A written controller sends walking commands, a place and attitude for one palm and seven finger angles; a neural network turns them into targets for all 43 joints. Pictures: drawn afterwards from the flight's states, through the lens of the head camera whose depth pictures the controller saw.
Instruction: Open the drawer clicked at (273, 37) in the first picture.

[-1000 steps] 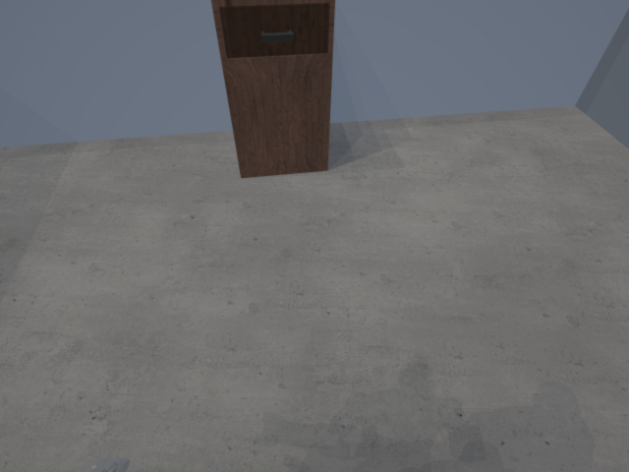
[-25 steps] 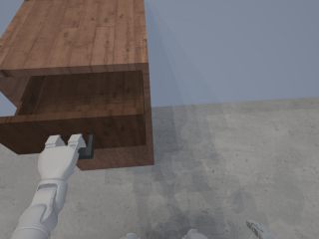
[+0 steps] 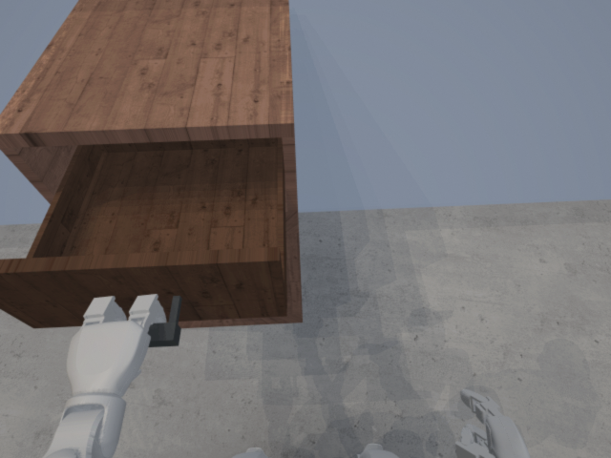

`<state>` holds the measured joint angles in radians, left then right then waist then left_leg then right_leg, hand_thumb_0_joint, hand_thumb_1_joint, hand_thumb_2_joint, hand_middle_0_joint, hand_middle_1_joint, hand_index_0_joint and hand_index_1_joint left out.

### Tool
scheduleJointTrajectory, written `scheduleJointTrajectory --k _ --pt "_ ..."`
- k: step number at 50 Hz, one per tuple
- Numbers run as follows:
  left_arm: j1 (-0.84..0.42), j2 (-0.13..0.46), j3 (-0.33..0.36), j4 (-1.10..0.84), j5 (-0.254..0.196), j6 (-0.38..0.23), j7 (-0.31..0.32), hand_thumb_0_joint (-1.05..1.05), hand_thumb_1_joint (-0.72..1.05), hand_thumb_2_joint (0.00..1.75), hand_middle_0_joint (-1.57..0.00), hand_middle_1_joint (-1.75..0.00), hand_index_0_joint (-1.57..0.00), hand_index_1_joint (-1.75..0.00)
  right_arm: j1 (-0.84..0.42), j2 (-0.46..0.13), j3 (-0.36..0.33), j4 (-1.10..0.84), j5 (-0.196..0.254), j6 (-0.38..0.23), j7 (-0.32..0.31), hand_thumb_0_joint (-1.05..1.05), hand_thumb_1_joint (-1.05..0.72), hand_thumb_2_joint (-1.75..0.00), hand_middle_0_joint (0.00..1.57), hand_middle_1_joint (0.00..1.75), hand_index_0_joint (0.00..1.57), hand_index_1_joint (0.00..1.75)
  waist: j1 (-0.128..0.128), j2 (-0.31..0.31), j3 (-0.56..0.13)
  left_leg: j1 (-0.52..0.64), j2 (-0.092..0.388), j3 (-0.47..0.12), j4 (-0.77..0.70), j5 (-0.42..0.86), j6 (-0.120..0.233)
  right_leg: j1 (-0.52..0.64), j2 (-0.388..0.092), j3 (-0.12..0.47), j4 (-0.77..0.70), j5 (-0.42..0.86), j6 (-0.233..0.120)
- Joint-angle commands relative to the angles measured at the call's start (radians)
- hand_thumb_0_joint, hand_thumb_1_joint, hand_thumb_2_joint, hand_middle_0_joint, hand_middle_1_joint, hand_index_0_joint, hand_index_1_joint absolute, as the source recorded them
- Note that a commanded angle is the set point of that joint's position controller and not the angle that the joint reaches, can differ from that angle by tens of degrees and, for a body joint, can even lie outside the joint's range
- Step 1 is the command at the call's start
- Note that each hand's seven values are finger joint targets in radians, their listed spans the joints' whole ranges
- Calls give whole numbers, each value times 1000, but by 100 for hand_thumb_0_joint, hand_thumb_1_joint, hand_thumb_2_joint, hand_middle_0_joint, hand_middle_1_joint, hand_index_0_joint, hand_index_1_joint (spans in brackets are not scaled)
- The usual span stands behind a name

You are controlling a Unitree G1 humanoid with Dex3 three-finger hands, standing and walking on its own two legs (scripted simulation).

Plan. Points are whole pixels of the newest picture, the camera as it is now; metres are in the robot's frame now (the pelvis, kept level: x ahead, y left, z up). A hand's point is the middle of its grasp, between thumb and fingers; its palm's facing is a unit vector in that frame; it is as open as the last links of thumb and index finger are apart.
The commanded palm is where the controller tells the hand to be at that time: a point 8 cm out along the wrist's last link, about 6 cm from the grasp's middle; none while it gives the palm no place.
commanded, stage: pull the drawer open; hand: left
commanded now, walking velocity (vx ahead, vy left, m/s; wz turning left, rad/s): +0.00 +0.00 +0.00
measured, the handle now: (135, 320) +0.30 +0.25 -0.02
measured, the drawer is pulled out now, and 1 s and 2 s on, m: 0.22 0.30 0.30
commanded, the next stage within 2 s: open the thumb to release the handle in 1.04 s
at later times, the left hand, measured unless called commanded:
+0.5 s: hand (120, 409) +0.19 +0.25 -0.04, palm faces -0.07 -0.06 -1.00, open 5.7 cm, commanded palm +0.16 +0.25 +0.01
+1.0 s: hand (115, 432) +0.16 +0.24 -0.04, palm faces -0.10 -0.09 -0.99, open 5.9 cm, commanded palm +0.12 +0.25 +0.01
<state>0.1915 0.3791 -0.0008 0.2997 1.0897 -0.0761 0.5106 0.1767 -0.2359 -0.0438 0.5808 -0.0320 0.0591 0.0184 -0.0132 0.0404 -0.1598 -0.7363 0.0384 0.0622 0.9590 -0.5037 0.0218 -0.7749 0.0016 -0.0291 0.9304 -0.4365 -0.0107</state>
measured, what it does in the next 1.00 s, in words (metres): stands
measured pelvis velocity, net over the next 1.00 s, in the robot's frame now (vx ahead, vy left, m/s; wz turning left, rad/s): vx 0.01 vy -0.01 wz -0.02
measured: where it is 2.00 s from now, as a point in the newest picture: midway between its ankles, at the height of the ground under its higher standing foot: outside the picture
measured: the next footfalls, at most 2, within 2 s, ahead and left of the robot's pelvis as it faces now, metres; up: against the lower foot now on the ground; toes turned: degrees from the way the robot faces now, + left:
none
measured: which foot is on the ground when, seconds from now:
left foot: down 0.00-1.00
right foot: down 0.00-1.00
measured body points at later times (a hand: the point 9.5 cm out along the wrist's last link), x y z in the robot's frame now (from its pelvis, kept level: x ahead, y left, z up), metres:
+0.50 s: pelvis +0.00 -0.01 -0.01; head +0.07 -0.02 +0.44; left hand +0.19 +0.25 +0.01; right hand +0.18 -0.25 -0.11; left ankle -0.03 +0.10 -0.68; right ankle +0.00 -0.12 -0.68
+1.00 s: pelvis +0.01 -0.01 -0.01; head +0.06 -0.02 +0.44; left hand +0.16 +0.24 +0.02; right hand +0.20 -0.24 -0.10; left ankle -0.03 +0.10 -0.68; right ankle +0.00 -0.12 -0.68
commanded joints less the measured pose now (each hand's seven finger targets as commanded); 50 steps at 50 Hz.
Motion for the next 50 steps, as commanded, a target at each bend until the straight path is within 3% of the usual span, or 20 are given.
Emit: scheduleJointTrajectory --k 1,2,6,10,16,17,21,24,25,27,28,34,36,39,50 --pt "22 204 175 -183 -31 29 52 0 90 90 -40 -135 -40 -135 -32 -132 -43 -136 -5 -35 -7 0 -90 -90 20 30 20 30 49 9 -256 172 -44 -37 -114 415 10 177 37 -13 -94 371 -41" --pt "40 172 149 -190 -40 30 51 0 90 90 -40 -135 -40 -135 -31 -129 -46 -142 -4 -38 -8 0 -90 -90 20 30 20 30 43 4 -229 167 -43 -36 -113 400 10 175 37 -17 -99 368 -42" --pt "149 201 195 -225 -42 18 57 0 90 90 -40 -135 -40 -135 -41 -125 -41 -151 -7 -39 -4 0 -90 -90 20 30 20 30 65 0 -262 164 -48 -29 -106 424 11 209 35 -7 -90 421 -43" --pt "184 181 187 -260 -47 12 66 0 90 90 -40 -135 -40 -135 -60 -124 -38 -160 -9 -40 0 0 -90 -90 20 30 20 30 58 20 -202 141 -46 -33 -107 381 10 175 35 -6 -94 382 -46" --pt "284 183 208 -316 -36 6 91 0 90 90 -40 -135 -40 -135 -58 -121 -41 -167 -17 -42 9 0 -90 -90 20 30 20 30 68 17 -242 150 -45 -32 -85 405 7 159 34 -8 -69 395 -46" --pt "295 159 186 -324 -37 5 94 0 90 90 -40 -135 -40 -135 -60 -119 -46 -169 -17 -45 8 0 -90 -90 20 30 20 30 62 20 -218 148 -44 -33 -79 398 7 149 36 -6 -70 397 -47" --pt "337 162 196 -351 -34 7 106 0 90 90 -40 -135 -40 -135 -69 -116 -40 -175 -19 -46 12 0 -90 -90 20 30 20 30 67 33 -220 148 -43 -39 -83 385 4 124 34 -13 -60 353 -48" --pt "359 132 167 -375 -41 8 107 0 90 90 -40 -135 -40 -135 -73 -113 -42 -181 -21 -50 11 0 -90 -90 20 30 20 30 59 18 -213 146 -42 -37 -74 369 7 118 34 -14 -63 349 -47" --pt "347 148 184 -391 -45 6 107 0 90 90 -40 -135 -40 -135 -75 -114 -41 -185 -23 -49 9 0 -90 -90 20 30 20 30 59 8 -220 142 -41 -39 -73 375 9 128 32 -8 -63 365 -48" --pt "396 142 185 -382 -44 4 106 0 90 90 -40 -135 -40 -135 -73 -109 -43 -186 -20 -50 5 0 -90 -90 20 30 20 30 65 0 -212 137 -44 -35 -69 358 9 131 33 -6 -65 360 -46" --pt "388 166 203 -395 -44 0 106 0 90 90 -40 -135 -40 -135 -76 -112 -38 -186 -23 -48 7 0 -90 -90 20 30 20 30 65 -16 -220 128 -47 -34 -68 347 8 128 30 1 -66 355 -44" --pt "477 133 183 -423 -42 -15 103 0 90 90 -40 -135 -40 -135 -89 -99 -37 -199 -25 -49 11 0 -90 -90 20 30 20 30 75 19 -195 137 -46 -33 -62 364 9 117 31 -4 -60 357 -50" --pt "510 160 214 -430 -44 -21 103 0 90 90 -40 -135 -40 -135 -95 -96 -32 -200 -28 -46 12 0 -90 -90 20 30 20 30 84 9 -219 133 -50 -33 -60 367 8 128 30 8 -56 370 -50" --pt "558 143 206 -422 -41 -29 98 0 90 90 -40 -135 -40 -135 -104 -89 -35 -204 -25 -43 12 0 -90 -90 20 30 20 30 92 21 -175 116 -50 -31 -60 340 9 121 31 6 -61 351 -53" --pt "718 142 233 -444 -55 -52 86 0 90 90 -40 -135 -40 -135 -122 -73 -33 -214 -27 -31 28 0 -90 -90 20 30 20 30 116 19 -194 111 -48 -32 -53 432 9 162 31 19 -41 467 -60"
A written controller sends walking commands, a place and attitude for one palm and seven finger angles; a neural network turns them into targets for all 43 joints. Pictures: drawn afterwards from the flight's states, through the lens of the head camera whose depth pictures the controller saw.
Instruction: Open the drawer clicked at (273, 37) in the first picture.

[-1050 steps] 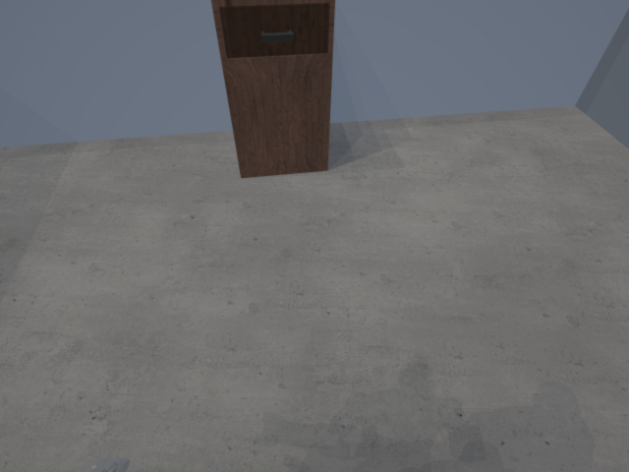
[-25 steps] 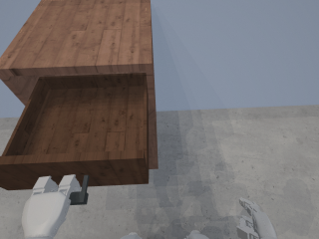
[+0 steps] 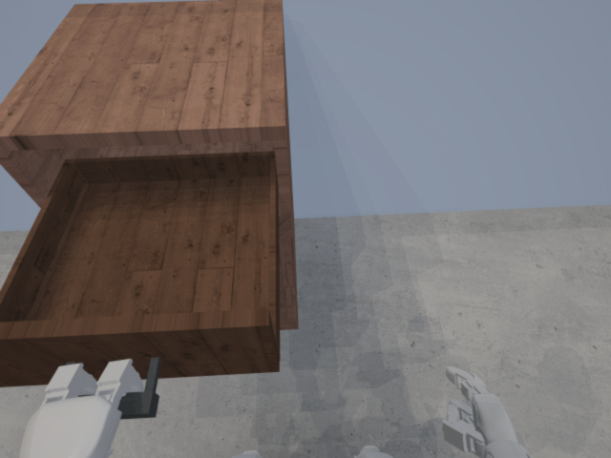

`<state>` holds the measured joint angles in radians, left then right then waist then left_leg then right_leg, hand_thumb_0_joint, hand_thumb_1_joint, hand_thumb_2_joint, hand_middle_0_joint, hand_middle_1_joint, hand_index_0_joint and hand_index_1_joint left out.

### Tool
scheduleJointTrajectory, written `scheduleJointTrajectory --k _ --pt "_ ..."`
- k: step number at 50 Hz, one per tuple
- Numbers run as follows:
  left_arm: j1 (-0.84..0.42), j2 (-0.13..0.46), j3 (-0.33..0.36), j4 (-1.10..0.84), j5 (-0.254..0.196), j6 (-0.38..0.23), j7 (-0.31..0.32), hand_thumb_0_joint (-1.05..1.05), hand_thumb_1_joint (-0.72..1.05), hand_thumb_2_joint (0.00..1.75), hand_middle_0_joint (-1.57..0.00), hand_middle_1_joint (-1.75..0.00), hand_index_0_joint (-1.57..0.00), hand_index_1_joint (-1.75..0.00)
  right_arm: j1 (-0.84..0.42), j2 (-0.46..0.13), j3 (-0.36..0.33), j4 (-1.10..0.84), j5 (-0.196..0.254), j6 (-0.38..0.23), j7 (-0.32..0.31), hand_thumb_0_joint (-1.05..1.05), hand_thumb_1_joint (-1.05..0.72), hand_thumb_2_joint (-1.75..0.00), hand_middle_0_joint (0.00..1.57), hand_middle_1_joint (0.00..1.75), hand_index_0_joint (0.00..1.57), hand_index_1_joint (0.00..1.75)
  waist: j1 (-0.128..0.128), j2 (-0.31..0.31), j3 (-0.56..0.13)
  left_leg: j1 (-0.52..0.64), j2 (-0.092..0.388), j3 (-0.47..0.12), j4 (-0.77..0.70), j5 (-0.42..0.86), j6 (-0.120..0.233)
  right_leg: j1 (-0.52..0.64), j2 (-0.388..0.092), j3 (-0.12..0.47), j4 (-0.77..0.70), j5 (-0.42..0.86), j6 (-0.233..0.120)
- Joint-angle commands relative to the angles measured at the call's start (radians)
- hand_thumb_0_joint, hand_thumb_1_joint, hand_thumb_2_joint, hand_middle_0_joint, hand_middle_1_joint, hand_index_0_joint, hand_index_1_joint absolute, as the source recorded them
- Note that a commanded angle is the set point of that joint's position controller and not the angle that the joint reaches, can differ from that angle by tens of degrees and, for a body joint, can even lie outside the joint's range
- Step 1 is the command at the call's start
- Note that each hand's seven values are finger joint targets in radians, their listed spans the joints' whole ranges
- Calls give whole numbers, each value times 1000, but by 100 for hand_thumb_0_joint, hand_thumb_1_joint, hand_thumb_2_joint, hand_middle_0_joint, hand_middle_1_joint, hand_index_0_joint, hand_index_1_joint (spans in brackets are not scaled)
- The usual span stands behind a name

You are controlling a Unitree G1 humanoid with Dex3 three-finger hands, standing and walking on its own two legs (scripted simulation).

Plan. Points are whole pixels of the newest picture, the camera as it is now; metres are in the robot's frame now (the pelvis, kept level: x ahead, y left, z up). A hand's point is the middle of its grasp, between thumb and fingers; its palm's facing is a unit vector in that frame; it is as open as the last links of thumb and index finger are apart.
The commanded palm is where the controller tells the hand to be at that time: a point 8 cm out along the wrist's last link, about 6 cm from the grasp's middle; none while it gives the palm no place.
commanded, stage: pull the drawer open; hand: left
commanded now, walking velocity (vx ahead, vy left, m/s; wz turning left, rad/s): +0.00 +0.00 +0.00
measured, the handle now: (107, 387) +0.21 +0.26 -0.01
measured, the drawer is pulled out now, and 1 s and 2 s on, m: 0.30 0.30 0.30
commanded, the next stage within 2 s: open the thumb to release the handle in 0.04 s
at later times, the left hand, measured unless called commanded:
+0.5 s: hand (102, 439) +0.15 +0.25 -0.02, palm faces -0.05 -0.08 -1.00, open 9.2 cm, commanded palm +0.13 +0.25 +0.02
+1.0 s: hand (100, 444) +0.15 +0.25 -0.03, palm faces -0.02 -0.07 -1.00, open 13.8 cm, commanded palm +0.14 +0.26 +0.02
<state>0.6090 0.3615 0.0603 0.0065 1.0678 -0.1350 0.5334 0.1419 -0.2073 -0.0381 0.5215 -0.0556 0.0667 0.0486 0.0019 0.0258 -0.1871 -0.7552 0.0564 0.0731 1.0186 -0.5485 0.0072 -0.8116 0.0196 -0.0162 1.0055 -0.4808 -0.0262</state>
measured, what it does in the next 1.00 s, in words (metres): stands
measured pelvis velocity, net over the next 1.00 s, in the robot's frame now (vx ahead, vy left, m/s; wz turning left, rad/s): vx -0.03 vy -0.01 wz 0.04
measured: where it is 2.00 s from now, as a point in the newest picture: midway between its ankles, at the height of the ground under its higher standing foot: outside the picture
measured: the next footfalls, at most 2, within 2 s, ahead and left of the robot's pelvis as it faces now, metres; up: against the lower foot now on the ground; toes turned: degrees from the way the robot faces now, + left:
none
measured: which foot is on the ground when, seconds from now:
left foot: down 0.00-1.00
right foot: down 0.00-1.00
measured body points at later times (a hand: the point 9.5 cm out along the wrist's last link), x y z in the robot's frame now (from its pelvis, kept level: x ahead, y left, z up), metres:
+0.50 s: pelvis -0.01 +0.00 +0.00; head +0.05 -0.02 +0.44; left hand +0.15 +0.25 +0.03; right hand +0.19 -0.21 -0.11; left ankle -0.03 +0.11 -0.67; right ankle +0.00 -0.11 -0.67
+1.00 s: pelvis -0.03 -0.01 +0.00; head +0.03 -0.02 +0.44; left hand +0.14 +0.25 +0.03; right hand +0.17 -0.24 -0.11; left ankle -0.03 +0.11 -0.67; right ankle +0.00 -0.11 -0.67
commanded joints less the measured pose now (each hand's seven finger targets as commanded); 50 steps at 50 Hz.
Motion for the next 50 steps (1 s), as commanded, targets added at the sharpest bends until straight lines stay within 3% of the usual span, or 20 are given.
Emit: scheduleJointTrajectory --k 1,2,6,7,8,9,13,17,25,26,27,28,30,32,37,38,40,41,48,50 --pt "292 170 183 -151 -28 2 66 0 90 90 -40 -135 -40 -135 -82 -105 -40 -150 -6 -38 0 0 -90 -90 20 30 20 30 100 26 -171 136 -66 -41 -108 480 23 183 15 9 -113 506 -42" --pt "293 154 169 -148 -26 -1 67 0 90 90 -40 -135 -40 -135 -84 -103 -43 -150 -4 -39 -1 0 -90 -90 20 30 20 30 96 48 -141 130 -64 -42 -108 469 24 174 16 0 -115 492 -44" --pt "312 166 189 -161 -26 -10 72 0 90 90 -40 -135 -40 -135 -73 -107 -44 -151 -10 -41 6 0 -90 -90 20 30 20 30 100 34 -195 153 -61 -43 -96 514 23 160 17 3 -102 501 -43" --pt "-39 124 77 -212 -7 -13 78 0 90 90 -40 -135 -40 -135 -54 -139 -43 -133 -22 -40 1 0 -90 -90 20 30 20 30 -4 27 -145 130 -54 -66 -59 457 21 40 12 12 -88 458 -35" --pt "-34 156 140 -208 4 -20 91 0 83 87 -40 -134 -40 -134 -46 -133 -52 -133 -26 -50 -1 0 -90 -90 20 30 20 30 33 48 -188 131 -53 -62 -59 447 20 41 9 -12 -73 411 -32" --pt "46 142 136 -151 7 -12 95 0 76 84 -39 -134 -39 -134 -43 -133 -51 -137 -25 -57 -6 0 -90 -90 20 30 20 30 44 36 -197 134 -56 -60 -56 448 22 56 13 -21 -72 406 -34" --pt "-19 139 101 -181 -1 26 91 0 48 72 -37 -130 -37 -130 -28 -143 -52 -148 -19 -55 -8 0 -90 -90 20 30 20 30 29 4 -233 164 -55 -62 -60 451 14 40 9 -17 -83 376 -30" --pt "1 143 90 -149 -1 59 78 0 20 60 -35 -127 -35 -127 -31 -137 -43 -151 -6 -46 -19 0 -90 -90 20 30 20 30 41 -12 -224 159 -58 -55 -85 434 18 97 9 -22 -102 388 -26" --pt "-37 145 64 -127 -4 70 55 0 -36 36 -31 -122 -31 -122 -50 -131 -23 -159 -2 -46 -25 0 -90 -90 20 30 20 30 42 -11 -159 142 -58 -57 -130 358 22 120 7 -18 -144 318 -29" --pt "-36 114 34 -113 -8 68 51 0 -43 33 -30 -121 -30 -121 -48 -127 -26 -158 0 -49 -28 0 -90 -90 20 30 20 30 32 -17 -123 138 -60 -54 -130 320 25 114 6 -20 -157 293 -26" --pt "-65 140 56 -107 -3 61 50 0 -50 30 -30 -120 -30 -120 -45 -133 -24 -152 -3 -50 -26 0 -90 -90 20 30 20 30 32 -29 -121 129 -59 -54 -129 304 24 91 5 -13 -159 267 -26" --pt "-54 129 46 -115 -5 55 50 0 -50 30 -30 -120 -30 -120 -48 -132 -26 -155 -2 -53 -29 0 -90 -90 20 30 20 30 36 -5 -120 127 -61 -52 -130 298 28 113 4 -15 -163 278 -28" --pt "-63 170 90 -105 -1 52 55 0 -50 30 -30 -120 -30 -120 -48 -134 -23 -154 -6 -50 -29 0 -90 -90 20 30 20 30 42 -17 -142 121 -62 -52 -126 301 27 119 1 -3 -164 280 -28" --pt "-84 153 71 -107 0 41 53 0 -50 30 -30 -120 -30 -120 -46 -135 -26 -148 -8 -53 -28 0 -90 -90 20 30 20 30 39 11 -134 122 -64 -51 -125 284 24 97 0 0 -162 259 -29" --pt "-44 159 94 -82 -7 35 59 0 -50 30 -30 -120 -30 -120 -51 -132 -32 -143 -6 -53 -30 0 -90 -90 20 30 20 30 48 -6 -143 108 -68 -47 -120 280 25 113 1 5 -162 268 -29" --pt "-54 143 74 -89 -12 34 58 0 -50 30 -30 -120 -30 -120 -56 -133 -34 -142 -3 -53 -32 0 -90 -90 20 30 20 30 42 12 -127 101 -67 -46 -120 272 28 122 -1 4 -167 275 -29" --pt "-89 189 121 -80 -9 34 64 0 -50 30 -30 -120 -30 -120 -58 -137 -33 -136 -5 -49 -34 0 -90 -90 20 30 20 30 43 -19 -146 82 -67 -47 -115 271 28 130 -4 15 -165 274 -26" --pt "-94 165 95 -76 -10 34 63 0 -50 30 -30 -120 -30 -120 -55 -135 -35 -134 -4 -51 -36 0 -90 -90 20 30 20 30 38 3 -135 85 -70 -43 -114 256 29 129 -5 17 -169 266 -24" --pt "-212 194 107 -30 -10 37 67 0 -50 30 -30 -120 -30 -120 -47 -142 -39 -117 2 -53 -51 0 -90 -90 20 30 20 30 27 -2 -126 63 -67 -48 -111 217 32 106 -4 13 -173 207 -20" --pt "-271 225 125 -28 -11 40 67 0 -50 30 -30 -120 -30 -120 -46 -146 -35 -110 0 -54 -55 0 -90 -90 20 30 20 30 23 -14 -163 60 -66 -48 -109 215 33 109 -9 17 -171 195 -16"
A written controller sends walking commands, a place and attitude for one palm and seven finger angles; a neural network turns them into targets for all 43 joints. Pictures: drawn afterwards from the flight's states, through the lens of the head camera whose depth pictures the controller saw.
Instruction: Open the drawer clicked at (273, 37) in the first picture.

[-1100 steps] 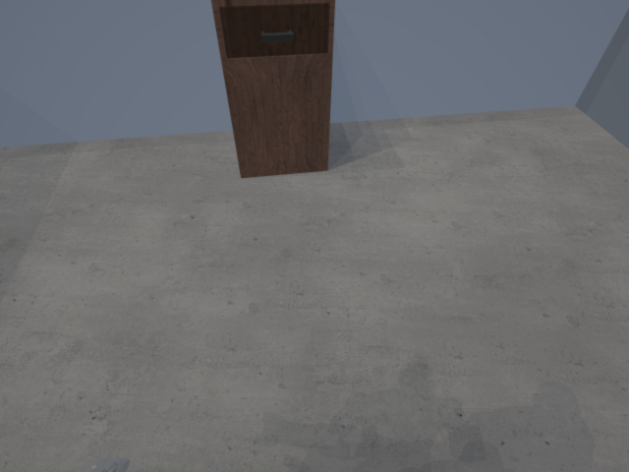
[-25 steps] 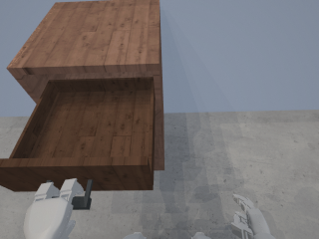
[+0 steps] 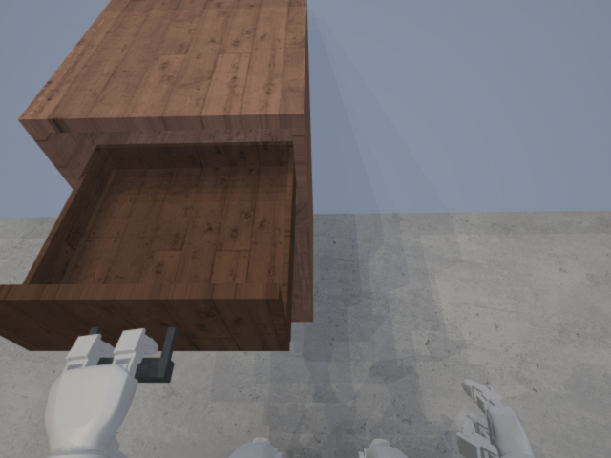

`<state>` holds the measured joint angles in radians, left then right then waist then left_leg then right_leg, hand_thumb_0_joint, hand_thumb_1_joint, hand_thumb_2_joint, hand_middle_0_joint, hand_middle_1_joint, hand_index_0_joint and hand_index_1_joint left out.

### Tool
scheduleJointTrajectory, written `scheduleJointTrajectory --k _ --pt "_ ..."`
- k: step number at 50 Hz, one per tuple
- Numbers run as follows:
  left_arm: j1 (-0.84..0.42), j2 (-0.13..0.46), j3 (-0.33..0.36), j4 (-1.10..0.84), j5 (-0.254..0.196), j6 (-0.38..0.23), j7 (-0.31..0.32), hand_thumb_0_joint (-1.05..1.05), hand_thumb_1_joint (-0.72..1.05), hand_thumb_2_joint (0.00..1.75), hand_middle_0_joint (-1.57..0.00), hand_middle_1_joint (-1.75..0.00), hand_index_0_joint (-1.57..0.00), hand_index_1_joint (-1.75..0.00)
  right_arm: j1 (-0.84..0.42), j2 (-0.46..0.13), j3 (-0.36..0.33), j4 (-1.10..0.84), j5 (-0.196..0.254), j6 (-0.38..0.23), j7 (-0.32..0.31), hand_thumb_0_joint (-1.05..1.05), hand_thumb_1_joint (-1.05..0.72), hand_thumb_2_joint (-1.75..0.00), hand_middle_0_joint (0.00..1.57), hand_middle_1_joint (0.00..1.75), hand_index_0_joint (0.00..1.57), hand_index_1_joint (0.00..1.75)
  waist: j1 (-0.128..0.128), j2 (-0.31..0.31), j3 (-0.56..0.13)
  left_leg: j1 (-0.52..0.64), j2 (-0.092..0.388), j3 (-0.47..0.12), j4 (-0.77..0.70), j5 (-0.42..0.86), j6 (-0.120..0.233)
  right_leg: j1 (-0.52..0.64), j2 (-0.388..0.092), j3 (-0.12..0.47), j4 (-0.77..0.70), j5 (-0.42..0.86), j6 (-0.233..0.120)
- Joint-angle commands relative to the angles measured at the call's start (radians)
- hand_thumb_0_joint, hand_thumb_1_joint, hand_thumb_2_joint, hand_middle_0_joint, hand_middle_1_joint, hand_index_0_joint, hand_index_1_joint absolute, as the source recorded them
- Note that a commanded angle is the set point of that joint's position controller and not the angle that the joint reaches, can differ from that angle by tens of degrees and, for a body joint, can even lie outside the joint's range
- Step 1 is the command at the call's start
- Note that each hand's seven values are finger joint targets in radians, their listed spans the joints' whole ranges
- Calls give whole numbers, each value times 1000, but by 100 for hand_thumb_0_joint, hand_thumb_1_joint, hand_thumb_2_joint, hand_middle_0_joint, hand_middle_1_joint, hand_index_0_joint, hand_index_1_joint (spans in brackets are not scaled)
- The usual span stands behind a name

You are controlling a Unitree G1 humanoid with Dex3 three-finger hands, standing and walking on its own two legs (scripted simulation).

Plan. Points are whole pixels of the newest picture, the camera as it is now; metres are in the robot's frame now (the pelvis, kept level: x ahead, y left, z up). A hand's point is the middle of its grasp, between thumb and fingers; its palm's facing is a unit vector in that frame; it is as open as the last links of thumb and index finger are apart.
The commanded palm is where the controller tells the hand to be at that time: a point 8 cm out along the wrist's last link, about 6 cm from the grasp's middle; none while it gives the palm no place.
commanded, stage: lift the hand off the handle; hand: left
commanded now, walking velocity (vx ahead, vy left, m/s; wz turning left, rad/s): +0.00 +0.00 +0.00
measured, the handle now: (127, 352) +0.24 +0.26 +0.00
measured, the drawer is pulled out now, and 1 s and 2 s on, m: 0.30 0.30 0.30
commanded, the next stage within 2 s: none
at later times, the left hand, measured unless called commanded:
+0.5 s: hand (110, 390) +0.20 +0.26 +0.00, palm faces -0.04 -0.09 -1.00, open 13.9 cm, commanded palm +0.18 +0.26 +0.06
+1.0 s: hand (95, 378) +0.20 +0.26 +0.05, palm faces +0.00 -0.10 -0.99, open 13.7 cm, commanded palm +0.18 +0.25 +0.10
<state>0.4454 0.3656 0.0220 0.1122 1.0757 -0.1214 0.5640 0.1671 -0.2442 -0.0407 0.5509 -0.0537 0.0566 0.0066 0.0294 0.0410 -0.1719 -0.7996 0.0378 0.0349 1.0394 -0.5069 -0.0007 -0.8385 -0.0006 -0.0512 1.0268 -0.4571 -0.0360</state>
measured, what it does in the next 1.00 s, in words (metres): stands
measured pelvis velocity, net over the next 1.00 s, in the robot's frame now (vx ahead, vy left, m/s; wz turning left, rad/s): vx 0.02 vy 0.01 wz -0.01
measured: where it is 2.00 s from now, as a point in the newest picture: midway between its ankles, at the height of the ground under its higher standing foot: outside the picture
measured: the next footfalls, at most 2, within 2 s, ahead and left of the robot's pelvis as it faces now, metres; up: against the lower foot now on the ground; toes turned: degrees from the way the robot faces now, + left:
none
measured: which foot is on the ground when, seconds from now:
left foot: down 0.00-1.00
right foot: down 0.00-1.00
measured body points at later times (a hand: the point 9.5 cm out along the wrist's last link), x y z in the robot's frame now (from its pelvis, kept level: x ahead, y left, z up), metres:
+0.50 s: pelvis +0.00 +0.00 +0.02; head +0.04 -0.02 +0.47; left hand +0.19 +0.26 +0.06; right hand +0.18 -0.24 -0.09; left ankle +0.00 +0.12 -0.67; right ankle +0.02 -0.10 -0.67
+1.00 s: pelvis +0.02 +0.01 +0.03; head +0.05 -0.01 +0.48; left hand +0.19 +0.26 +0.10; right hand +0.22 -0.21 -0.06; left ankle +0.00 +0.12 -0.67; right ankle +0.02 -0.10 -0.67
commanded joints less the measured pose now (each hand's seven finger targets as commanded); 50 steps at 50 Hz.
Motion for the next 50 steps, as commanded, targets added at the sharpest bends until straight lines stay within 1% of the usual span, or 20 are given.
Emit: scheduleJointTrajectory --k 1,3,5,6,10,13,17,20,21,23,25,31,33,35,38,40,41,45,48,50 --pt "-93 211 158 -104 -18 27 33 0 -50 30 -30 -120 -30 -120 -66 -106 -35 -134 2 -44 -17 0 -90 -90 20 30 20 30 -2 -30 -155 104 -48 -8 -133 163 41 138 14 49 -198 165 -7" --pt "-102 214 155 -132 -26 26 30 0 -50 30 -30 -120 -30 -120 -70 -105 -36 -140 5 -45 -19 0 -90 -90 20 30 20 30 5 -1 -176 120 -50 -6 -141 169 41 155 13 53 -203 169 -8" --pt "-129 246 175 -152 -30 37 30 0 -50 30 -30 -120 -30 -120 -70 -107 -30 -141 6 -42 -22 0 -90 -90 20 30 20 30 2 -13 -207 131 -51 -6 -149 178 41 177 10 57 -212 168 -5" --pt "-116 228 161 -131 -33 42 26 0 -50 30 -30 -120 -30 -120 -66 -102 -32 -137 11 -42 -27 0 -90 -90 20 30 20 30 0 -9 -171 138 -53 -6 -158 170 41 181 16 52 -222 164 -6" --pt "-115 252 180 -176 -45 37 13 0 -50 30 -30 -120 -30 -120 -76 -102 -24 -145 12 -47 -30 0 -90 -90 20 30 20 30 10 -6 -189 162 -51 -8 -182 190 43 214 13 59 -243 177 -7" --pt "-95 220 153 -156 -54 35 2 0 -50 30 -30 -120 -30 -120 -75 -96 -26 -141 16 -52 -31 0 -90 -90 20 30 20 30 3 -13 -128 163 -50 -7 -196 171 42 218 12 59 -267 167 -5" --pt "-101 232 165 -166 -56 31 -9 0 -50 30 -30 -120 -30 -120 -76 -101 -25 -139 14 -55 -25 0 -90 -90 20 30 20 30 12 -6 -148 189 -50 -2 -218 181 42 239 9 63 -283 171 -5" --pt "-103 248 180 -179 -60 31 -13 0 -50 30 -30 -120 -30 -120 -81 -103 -25 -142 14 -53 -24 0 -90 -90 20 30 20 30 13 -10 -138 202 -48 -7 -234 194 42 253 7 63 -293 186 -7" --pt "-74 235 174 -162 -60 34 -16 0 -50 30 -30 -120 -30 -120 -76 -100 -27 -140 18 -53 -25 0 -90 -90 20 30 20 30 15 -3 -105 204 -49 -6 -239 188 41 252 12 59 -297 182 -9" --pt "-117 223 152 -198 -62 26 -21 0 -50 30 -30 -120 -30 -120 -81 -102 -29 -144 17 -55 -23 0 -90 -90 20 30 20 30 10 16 -111 222 -47 -10 -246 191 41 248 10 53 -297 181 -10" --pt "-88 248 180 -222 -57 28 -18 0 -50 30 -30 -120 -30 -120 -79 -104 -28 -150 12 -54 -19 0 -90 -90 20 30 20 30 22 11 -148 247 -47 -12 -253 226 39 263 10 51 -294 201 -12" --pt "-49 161 95 -257 -71 47 -36 0 -50 30 -30 -120 -30 -120 -86 -101 -33 -153 17 -61 -7 0 -90 -90 20 30 20 30 8 11 -107 293 -39 -16 -280 258 37 261 16 30 -300 235 -13" --pt "-68 159 81 -260 -67 59 -49 0 -50 30 -30 -120 -30 -120 -89 -103 -32 -154 17 -59 -6 0 -90 -90 20 30 20 30 4 -23 -95 296 -36 -18 -287 255 38 260 14 28 -312 231 -10" --pt "-86 202 112 -292 -64 61 -62 0 -50 30 -30 -120 -30 -120 -93 -107 -27 -158 13 -58 -5 0 -90 -90 20 30 20 30 16 -26 -124 317 -35 -20 -298 278 39 287 10 38 -320 250 -12" --pt "-61 183 93 -315 -65 60 -81 0 -50 30 -30 -120 -30 -120 -95 -98 -27 -160 16 -58 -7 0 -90 -90 20 30 20 30 21 -10 -103 339 -35 -18 -309 293 38 305 10 38 -328 271 -14" --pt "-39 176 87 -352 -68 56 -88 0 -50 30 -30 -120 -30 -120 -95 -96 -22 -166 11 -59 1 0 -90 -90 20 30 20 30 22 0 -131 368 -34 -22 -311 336 35 308 9 36 -328 295 -15" --pt "-6 152 67 -345 -72 57 -93 0 -50 30 -30 -120 -30 -120 -96 -90 -25 -165 17 -60 -1 0 -90 -90 20 30 20 30 22 10 -93 365 -32 -22 -321 324 33 310 15 29 -330 281 -15" --pt "4 186 101 -366 -64 61 -99 0 -50 30 -30 -120 -30 -120 -103 -92 -18 -171 12 -54 9 0 -90 -90 20 30 20 30 33 -10 -91 373 -31 -25 -330 349 30 320 12 37 -337 304 -16" --pt "30 151 71 -399 -68 67 -108 0 -50 30 -30 -120 -30 -120 -108 -83 -20 -177 18 -54 13 0 -90 -90 20 30 20 30 36 16 -75 391 -27 -25 -341 366 27 330 15 28 -337 312 -18" --pt "22 180 96 -413 -72 70 -113 0 -50 30 -30 -120 -30 -120 -107 -87 -16 -178 15 -53 16 0 -90 -90 20 30 20 30 36 -17 -99 401 -27 -29 -341 387 27 342 13 35 -342 328 -16"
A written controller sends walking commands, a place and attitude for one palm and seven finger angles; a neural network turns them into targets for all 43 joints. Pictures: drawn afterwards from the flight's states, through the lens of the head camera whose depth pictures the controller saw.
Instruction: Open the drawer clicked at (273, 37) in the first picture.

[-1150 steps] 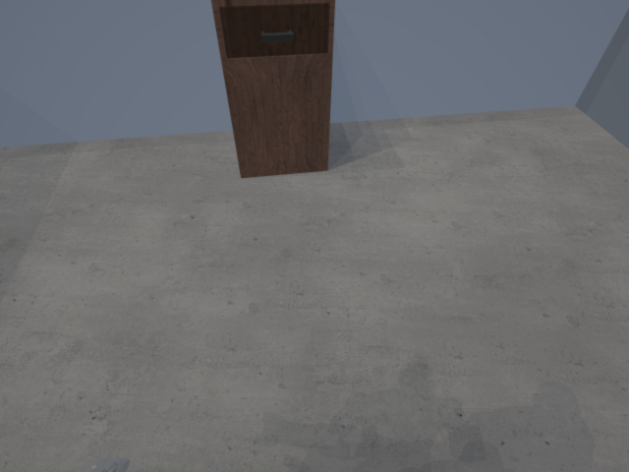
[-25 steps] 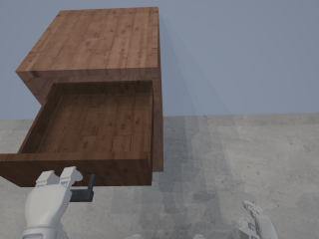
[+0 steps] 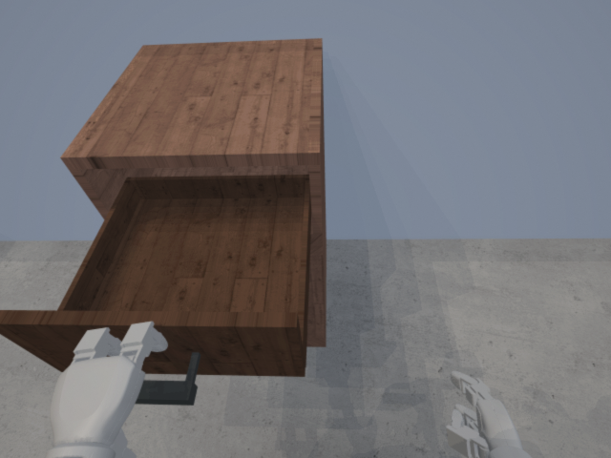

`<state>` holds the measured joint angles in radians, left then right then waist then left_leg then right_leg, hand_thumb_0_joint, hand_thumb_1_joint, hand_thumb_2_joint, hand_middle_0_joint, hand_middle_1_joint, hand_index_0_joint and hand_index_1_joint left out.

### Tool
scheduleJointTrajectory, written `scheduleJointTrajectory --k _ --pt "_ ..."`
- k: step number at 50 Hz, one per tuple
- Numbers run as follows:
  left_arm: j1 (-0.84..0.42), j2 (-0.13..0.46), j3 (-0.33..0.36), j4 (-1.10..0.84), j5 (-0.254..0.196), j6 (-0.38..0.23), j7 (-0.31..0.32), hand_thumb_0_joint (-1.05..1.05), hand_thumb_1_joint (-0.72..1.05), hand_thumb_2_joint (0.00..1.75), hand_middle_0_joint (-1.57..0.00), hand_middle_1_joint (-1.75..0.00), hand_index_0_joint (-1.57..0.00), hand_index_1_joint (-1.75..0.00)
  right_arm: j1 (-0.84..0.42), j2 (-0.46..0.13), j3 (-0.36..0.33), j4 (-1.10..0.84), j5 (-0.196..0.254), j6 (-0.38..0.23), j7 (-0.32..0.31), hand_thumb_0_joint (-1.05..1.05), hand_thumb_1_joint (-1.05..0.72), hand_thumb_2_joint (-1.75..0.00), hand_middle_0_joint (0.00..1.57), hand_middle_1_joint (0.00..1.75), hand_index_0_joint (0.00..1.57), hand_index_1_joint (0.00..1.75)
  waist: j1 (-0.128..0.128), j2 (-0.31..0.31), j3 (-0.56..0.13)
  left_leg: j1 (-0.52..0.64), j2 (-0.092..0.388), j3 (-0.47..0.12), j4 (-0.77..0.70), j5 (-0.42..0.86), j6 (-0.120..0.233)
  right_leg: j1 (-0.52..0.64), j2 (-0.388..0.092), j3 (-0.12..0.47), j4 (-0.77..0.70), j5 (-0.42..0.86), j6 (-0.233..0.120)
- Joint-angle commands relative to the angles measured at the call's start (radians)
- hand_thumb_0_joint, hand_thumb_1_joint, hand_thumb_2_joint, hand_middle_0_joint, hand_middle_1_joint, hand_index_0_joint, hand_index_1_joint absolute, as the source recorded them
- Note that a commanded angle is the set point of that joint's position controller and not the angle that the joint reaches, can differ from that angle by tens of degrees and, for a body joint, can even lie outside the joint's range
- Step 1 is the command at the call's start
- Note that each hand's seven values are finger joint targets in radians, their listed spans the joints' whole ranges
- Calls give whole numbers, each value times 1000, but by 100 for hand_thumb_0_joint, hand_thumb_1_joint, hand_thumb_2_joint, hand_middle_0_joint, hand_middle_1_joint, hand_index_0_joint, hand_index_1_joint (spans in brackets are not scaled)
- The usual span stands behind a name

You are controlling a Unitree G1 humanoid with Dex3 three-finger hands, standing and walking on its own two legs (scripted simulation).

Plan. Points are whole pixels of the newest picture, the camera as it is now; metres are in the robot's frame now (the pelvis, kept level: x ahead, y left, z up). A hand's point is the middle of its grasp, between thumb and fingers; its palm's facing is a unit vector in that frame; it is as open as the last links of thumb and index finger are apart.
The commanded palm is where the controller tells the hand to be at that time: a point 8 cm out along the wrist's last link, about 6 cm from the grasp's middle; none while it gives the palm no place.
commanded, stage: lift the hand off the handle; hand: left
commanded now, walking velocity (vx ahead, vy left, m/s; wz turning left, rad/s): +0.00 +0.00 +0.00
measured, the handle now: (154, 375) +0.22 +0.25 -0.04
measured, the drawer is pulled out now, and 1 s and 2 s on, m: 0.30 0.30 0.30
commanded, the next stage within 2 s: draw the hand back to the body in 1.34 s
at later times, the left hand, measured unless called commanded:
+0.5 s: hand (113, 390) +0.18 +0.24 +0.05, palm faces +0.00 -0.11 -0.99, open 13.7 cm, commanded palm +0.16 +0.25 +0.11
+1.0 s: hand (98, 370) +0.19 +0.25 +0.09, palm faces +0.04 -0.12 -0.99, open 13.9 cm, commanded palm +0.16 +0.25 +0.15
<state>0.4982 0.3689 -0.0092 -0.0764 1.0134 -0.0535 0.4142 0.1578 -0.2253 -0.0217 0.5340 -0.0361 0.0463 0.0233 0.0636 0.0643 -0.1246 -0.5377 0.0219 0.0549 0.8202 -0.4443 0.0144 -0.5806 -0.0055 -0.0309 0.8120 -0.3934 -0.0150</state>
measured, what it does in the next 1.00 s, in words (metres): stands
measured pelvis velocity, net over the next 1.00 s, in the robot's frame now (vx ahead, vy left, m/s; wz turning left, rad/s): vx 0.01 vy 0.00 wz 0.01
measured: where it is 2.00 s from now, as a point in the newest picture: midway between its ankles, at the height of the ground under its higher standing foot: outside the picture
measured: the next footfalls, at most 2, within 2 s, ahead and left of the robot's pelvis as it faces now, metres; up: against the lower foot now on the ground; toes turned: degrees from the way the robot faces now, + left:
none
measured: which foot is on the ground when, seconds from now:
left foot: down 0.00-1.00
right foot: down 0.00-1.00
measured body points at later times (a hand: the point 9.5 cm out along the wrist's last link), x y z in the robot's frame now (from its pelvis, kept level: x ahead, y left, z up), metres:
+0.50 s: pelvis +0.01 +0.00 +0.01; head +0.03 -0.03 +0.46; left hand +0.17 +0.25 +0.10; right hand +0.21 -0.22 -0.08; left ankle -0.02 +0.11 -0.70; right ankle +0.01 -0.11 -0.70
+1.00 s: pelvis +0.01 +0.00 +0.02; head +0.02 -0.03 +0.47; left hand +0.18 +0.25 +0.14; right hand +0.22 -0.21 -0.07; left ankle -0.02 +0.11 -0.70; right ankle +0.01 -0.11 -0.70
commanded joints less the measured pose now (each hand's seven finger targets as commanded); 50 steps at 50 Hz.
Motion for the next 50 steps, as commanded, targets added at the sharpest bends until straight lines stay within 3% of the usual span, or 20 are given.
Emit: scheduleJointTrajectory --k 1,5,8,9,11,12,18,20,22,25,31,32,33,35,36,40,41,45,46,50 --pt "-3 158 114 -235 -14 2 34 0 -50 30 -30 -120 -30 -120 -98 -101 -40 -161 2 -44 -3 0 -90 -90 20 30 20 30 6 -20 -138 144 -12 -42 -127 325 13 101 20 16 -130 278 -37" --pt "12 184 140 -241 -22 6 22 0 -50 30 -30 -120 -30 -120 -104 -104 -31 -164 0 -41 1 0 -90 -90 20 30 20 30 7 -62 -127 145 -12 -48 -135 337 13 113 15 23 -143 301 -34" --pt "-3 158 107 -275 -24 1 6 0 -50 30 -30 -120 -30 -120 -108 -100 -36 -160 4 -41 1 0 -90 -90 20 30 20 30 3 -12 -103 164 -7 -45 -148 347 13 115 16 19 -149 301 -35" --pt "11 166 115 -286 -24 2 3 0 -50 30 -30 -120 -30 -120 -104 -102 -32 -165 0 -44 6 0 -90 -90 20 30 20 30 10 -16 -137 176 -9 -47 -146 362 13 117 12 15 -149 297 -33" --pt "22 152 106 -289 -38 5 -7 0 -50 30 -30 -120 -30 -120 -105 -99 -35 -161 6 -43 1 0 -90 -90 20 30 20 30 5 -29 -108 174 -8 -46 -155 343 14 130 15 17 -161 293 -32" --pt "-9 192 134 -289 -30 1 -9 0 -50 30 -30 -120 -30 -120 -105 -104 -32 -158 2 -42 2 0 -90 -90 20 30 20 30 5 -35 -110 175 -9 -46 -156 337 13 119 14 22 -166 284 -31" --pt "-18 185 129 -321 -42 1 -25 0 -50 30 -30 -120 -30 -120 -113 -97 -35 -160 8 -42 -5 0 -90 -90 20 30 20 30 10 -2 -88 196 -9 -45 -178 334 15 150 13 22 -187 282 -34" --pt "10 213 160 -336 -50 1 -28 0 -50 30 -30 -120 -30 -120 -111 -100 -30 -165 4 -44 -2 0 -90 -90 20 30 20 30 21 -27 -129 208 -12 -50 -178 364 15 175 10 30 -191 310 -33" --pt "-34 225 167 -330 -54 -3 -36 0 -50 30 -30 -120 -30 -120 -113 -105 -30 -155 4 -41 -5 0 -90 -90 20 30 20 30 8 -44 -94 203 -14 -46 -183 328 17 160 8 37 -207 294 -28" --pt "15 243 198 -325 -63 2 -44 0 -50 30 -30 -120 -30 -120 -119 -104 -27 -157 8 -41 -8 0 -90 -90 20 30 20 30 25 -39 -105 207 -17 -46 -198 340 16 206 5 46 -220 326 -29" --pt "-5 194 139 -358 -89 4 -81 0 -50 30 -30 -120 -30 -120 -128 -103 -31 -154 17 -45 -8 0 -90 -90 20 30 20 30 12 -15 -69 232 -12 -42 -225 330 19 210 2 33 -248 296 -24" --pt "9 227 171 -340 -84 5 -86 0 -50 30 -30 -120 -30 -120 -124 -106 -29 -153 14 -44 -8 0 -90 -90 20 30 20 30 24 -36 -73 229 -13 -44 -228 336 19 217 2 30 -253 294 -23" --pt "5 194 135 -347 -89 8 -94 0 -50 30 -30 -120 -30 -120 -131 -104 -30 -157 17 -44 -11 0 -90 -90 20 30 20 30 14 -45 -37 221 -11 -44 -235 321 21 215 2 28 -260 287 -22" --pt "-3 259 194 -366 -81 5 -98 0 -50 30 -30 -120 -30 -120 -134 -108 -25 -157 13 -43 -11 0 -90 -90 20 30 20 30 33 -47 -77 243 -12 -48 -244 345 19 242 2 43 -269 298 -26" --pt "16 219 158 -373 -86 8 -104 0 -50 30 -30 -120 -30 -120 -132 -102 -25 -159 17 -43 -10 0 -90 -90 20 30 20 30 29 -32 -62 245 -13 -42 -249 333 20 243 0 35 -272 291 -23" --pt "-44 265 193 -378 -78 10 -112 0 -50 30 -30 -120 -30 -120 -142 -105 -20 -157 16 -40 -13 0 -90 -90 20 30 20 30 33 -31 -49 261 -14 -51 -264 337 17 245 2 39 -293 269 -25" --pt "-58 217 149 -383 -83 13 -116 0 -50 30 -30 -120 -30 -120 -138 -100 -21 -156 21 -40 -12 0 -90 -90 20 30 20 30 22 -14 -28 263 -12 -48 -271 330 18 239 2 24 -291 259 -24" --pt "-39 248 175 -403 -91 22 -132 0 -50 30 -30 -120 -30 -120 -147 -104 -18 -159 22 -40 -9 0 -90 -90 20 30 20 30 41 -11 -69 297 -12 -52 -285 378 14 282 1 30 -304 298 -27" --pt "-33 221 150 -405 -100 26 -139 0 -50 30 -30 -120 -30 -120 -141 -101 -20 -157 27 -39 -10 0 -90 -90 20 30 20 30 32 -20 -52 288 -9 -46 -291 374 17 287 2 18 -304 299 -24" --pt "-34 271 191 -427 -100 36 -163 0 -50 30 -30 -120 -30 -120 -160 -108 -11 -163 27 -33 -8 0 -90 -90 20 30 20 30 46 -27 -46 308 -11 -52 -307 397 15 312 2 39 -332 321 -25"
